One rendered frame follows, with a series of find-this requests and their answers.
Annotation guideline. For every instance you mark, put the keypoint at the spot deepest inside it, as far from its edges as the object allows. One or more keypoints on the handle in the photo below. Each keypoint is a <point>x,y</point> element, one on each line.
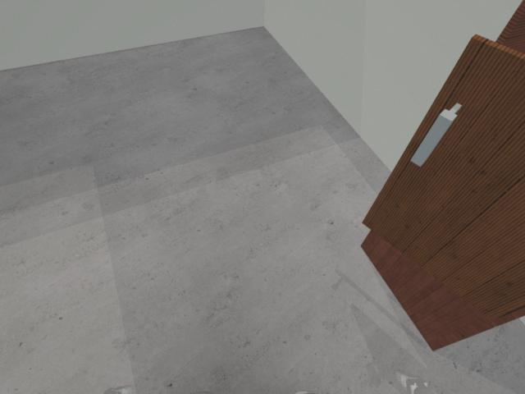
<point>434,135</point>

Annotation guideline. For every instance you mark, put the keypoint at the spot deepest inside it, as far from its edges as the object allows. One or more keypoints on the robot right hand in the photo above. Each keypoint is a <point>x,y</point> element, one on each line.
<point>413,384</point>

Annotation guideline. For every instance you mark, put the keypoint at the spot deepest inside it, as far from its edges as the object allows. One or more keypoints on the cupboard door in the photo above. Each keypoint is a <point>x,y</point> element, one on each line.
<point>461,215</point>

